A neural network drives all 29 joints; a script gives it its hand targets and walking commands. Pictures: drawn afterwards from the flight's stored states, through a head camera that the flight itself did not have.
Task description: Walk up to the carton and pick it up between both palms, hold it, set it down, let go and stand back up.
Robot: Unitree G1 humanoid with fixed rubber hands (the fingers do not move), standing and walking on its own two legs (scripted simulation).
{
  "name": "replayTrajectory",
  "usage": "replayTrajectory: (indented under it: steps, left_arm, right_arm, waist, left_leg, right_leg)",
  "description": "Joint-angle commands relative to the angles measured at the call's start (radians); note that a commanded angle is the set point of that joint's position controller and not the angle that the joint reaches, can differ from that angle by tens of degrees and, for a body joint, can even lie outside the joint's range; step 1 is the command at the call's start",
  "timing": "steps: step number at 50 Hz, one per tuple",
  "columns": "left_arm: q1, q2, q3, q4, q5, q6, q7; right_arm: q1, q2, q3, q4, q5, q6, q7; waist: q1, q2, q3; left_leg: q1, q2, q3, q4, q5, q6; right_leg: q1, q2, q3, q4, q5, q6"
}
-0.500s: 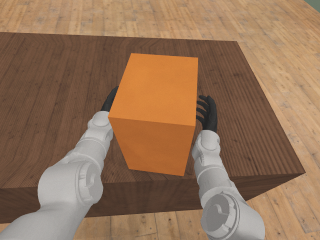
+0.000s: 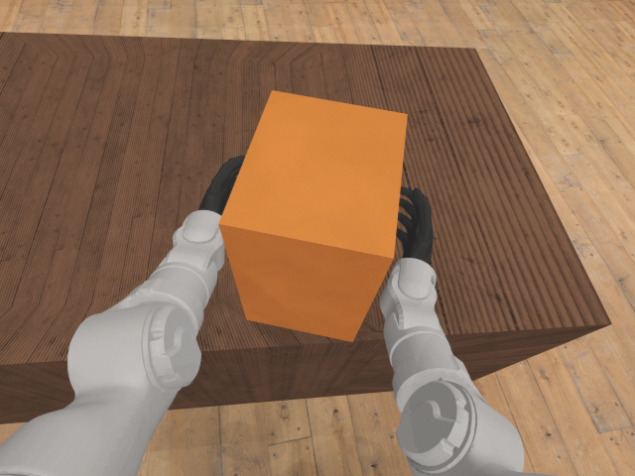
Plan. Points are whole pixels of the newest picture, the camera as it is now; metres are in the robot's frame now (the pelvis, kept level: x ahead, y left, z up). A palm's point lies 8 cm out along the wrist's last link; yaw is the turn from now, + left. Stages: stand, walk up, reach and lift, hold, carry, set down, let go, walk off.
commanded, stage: set down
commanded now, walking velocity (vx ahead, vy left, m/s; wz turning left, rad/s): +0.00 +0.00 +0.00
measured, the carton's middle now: (316, 230) +0.45 -0.02 -0.01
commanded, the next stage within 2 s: none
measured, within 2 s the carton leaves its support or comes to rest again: neither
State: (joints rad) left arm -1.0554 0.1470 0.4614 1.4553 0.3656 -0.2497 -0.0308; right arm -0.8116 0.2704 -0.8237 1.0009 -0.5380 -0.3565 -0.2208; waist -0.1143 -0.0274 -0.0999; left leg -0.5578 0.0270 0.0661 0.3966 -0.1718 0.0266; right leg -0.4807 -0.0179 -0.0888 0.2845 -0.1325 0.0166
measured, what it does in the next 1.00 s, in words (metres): stands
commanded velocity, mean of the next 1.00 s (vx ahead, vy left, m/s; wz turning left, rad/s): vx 0.00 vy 0.00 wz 0.00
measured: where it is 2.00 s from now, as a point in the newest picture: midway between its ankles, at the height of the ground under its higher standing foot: outside the picture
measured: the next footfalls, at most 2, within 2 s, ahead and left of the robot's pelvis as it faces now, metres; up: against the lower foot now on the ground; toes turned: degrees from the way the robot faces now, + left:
none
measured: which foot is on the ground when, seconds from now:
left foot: down 0.00-1.00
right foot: down 0.00-1.00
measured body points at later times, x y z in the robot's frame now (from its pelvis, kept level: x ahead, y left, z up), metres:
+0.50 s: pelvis -0.01 +0.00 +0.00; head +0.12 +0.03 +0.43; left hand +0.47 +0.10 +0.01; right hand +0.40 -0.15 +0.01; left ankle -0.01 +0.10 -0.74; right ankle -0.02 -0.13 -0.74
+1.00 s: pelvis -0.01 +0.00 +0.00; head +0.12 +0.03 +0.43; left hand +0.47 +0.10 +0.01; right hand +0.40 -0.15 +0.01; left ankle -0.01 +0.10 -0.74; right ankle -0.02 -0.13 -0.74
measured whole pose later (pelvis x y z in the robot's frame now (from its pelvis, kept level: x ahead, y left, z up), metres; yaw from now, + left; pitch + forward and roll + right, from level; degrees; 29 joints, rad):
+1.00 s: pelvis -0.01 +0.00 +0.00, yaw +0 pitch +20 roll -1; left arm -1.06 0.10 0.66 1.33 0.55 -0.24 -0.08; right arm -0.84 0.32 -0.94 0.91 -0.64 -0.36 -0.20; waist -0.11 -0.04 -0.06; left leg -0.59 0.03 0.07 0.39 -0.15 0.03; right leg -0.52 -0.02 -0.10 0.31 -0.13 0.01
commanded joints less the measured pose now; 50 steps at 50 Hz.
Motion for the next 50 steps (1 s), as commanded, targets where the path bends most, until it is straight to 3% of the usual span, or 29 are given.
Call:
replayTrajectory:
  steps: [1, 5, 8, 19, 27, 32, 35, 39, 42, 46, 50]
  left_arm:
    - [-0.644, -0.545, -0.100, -0.048, 0.059, -0.085, -0.148]
    - [-0.650, -0.538, -0.095, -0.025, 0.061, -0.098, -0.149]
    - [-0.628, -0.518, -0.066, -0.008, 0.079, -0.095, -0.155]
    - [-0.619, -0.495, -0.020, -0.034, 0.122, -0.086, -0.153]
    - [-0.587, -0.508, 0.004, -0.043, 0.159, -0.069, -0.142]
    - [-0.584, -0.496, 0.024, -0.083, 0.176, -0.064, -0.143]
    - [-0.582, -0.499, 0.027, -0.082, 0.184, -0.063, -0.146]
    - [-0.567, -0.486, 0.052, -0.074, 0.195, -0.053, -0.148]
    - [-0.563, -0.474, 0.069, -0.092, 0.208, -0.046, -0.153]
    - [-0.548, -0.472, 0.072, -0.110, 0.221, -0.029, -0.149]
    - [-0.536, -0.468, 0.080, -0.117, 0.234, -0.025, -0.145]
  right_arm:
    - [-0.625, 0.498, 0.309, 0.066, -0.100, -0.044, 0.176]
    - [-0.644, 0.495, 0.300, 0.049, -0.102, -0.061, 0.175]
    - [-0.628, 0.500, 0.306, 0.050, -0.109, -0.051, 0.174]
    - [-0.593, 0.498, 0.256, 0.063, -0.130, -0.031, 0.176]
    - [-0.593, 0.482, 0.215, 0.060, -0.161, -0.038, 0.180]
    - [-0.571, 0.505, 0.219, 0.046, -0.162, -0.033, 0.177]
    - [-0.570, 0.504, 0.191, 0.045, -0.183, -0.031, 0.171]
    - [-0.569, 0.499, 0.198, 0.037, -0.180, -0.026, 0.173]
    - [-0.549, 0.508, 0.186, 0.028, -0.189, -0.016, 0.169]
    - [-0.546, 0.483, 0.163, 0.035, -0.192, -0.017, 0.173]
    - [-0.526, 0.486, 0.154, 0.037, -0.206, -0.011, 0.171]
  waist:
    - [0.005, 0.141, -0.760]
    - [0.007, 0.144, -0.765]
    - [0.013, 0.112, -0.718]
    - [0.019, 0.125, -0.689]
    - [0.022, 0.133, -0.673]
    - [0.023, 0.126, -0.685]
    - [0.006, 0.121, -0.680]
    - [0.026, 0.113, -0.651]
    - [0.018, 0.104, -0.638]
    - [0.017, 0.125, -0.618]
    - [0.016, 0.120, -0.616]
  left_leg:
    - [0.346, 0.001, 0.019, 0.050, 0.517, -0.089]
    - [0.310, -0.004, 0.024, 0.050, 0.484, -0.088]
    - [0.275, -0.004, 0.026, 0.029, 0.424, -0.070]
    - [0.280, -0.002, 0.026, 0.006, 0.362, -0.066]
    - [0.346, 0.007, 0.022, 0.032, 0.444, -0.080]
    - [0.302, -0.004, 0.028, 0.023, 0.386, -0.066]
    - [0.267, -0.002, 0.021, 0.016, 0.342, -0.064]
    - [0.271, -0.004, 0.023, 0.015, 0.336, -0.055]
    - [0.243, -0.007, 0.028, -0.006, 0.288, -0.047]
    - [0.313, 0.002, 0.022, 0.021, 0.372, -0.065]
    - [0.292, -0.001, 0.021, 0.018, 0.335, -0.056]
  right_leg:
    - [0.363, 0.022, -0.028, 0.110, 0.539, -0.006]
    - [0.377, 0.016, -0.026, 0.115, 0.554, -0.009]
    - [0.409, 0.011, -0.020, 0.117, 0.549, 0.000]
    - [0.366, 0.010, -0.023, 0.102, 0.454, -0.003]
    - [0.290, 0.024, -0.043, 0.091, 0.423, -0.008]
    - [0.315, 0.013, -0.039, 0.098, 0.443, -0.001]
    - [0.327, 0.009, -0.035, 0.110, 0.441, 0.006]
    - [0.306, 0.011, -0.038, 0.101, 0.403, 0.003]
    - [0.337, 0.003, -0.034, 0.105, 0.414, 0.013]
    - [0.262, 0.017, -0.050, 0.094, 0.380, 0.006]
    - [0.259, 0.014, -0.044, 0.092, 0.365, 0.007]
